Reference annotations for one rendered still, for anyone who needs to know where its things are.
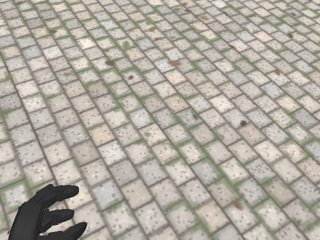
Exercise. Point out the robot left hand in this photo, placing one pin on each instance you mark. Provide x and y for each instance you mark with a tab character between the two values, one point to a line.
33	217

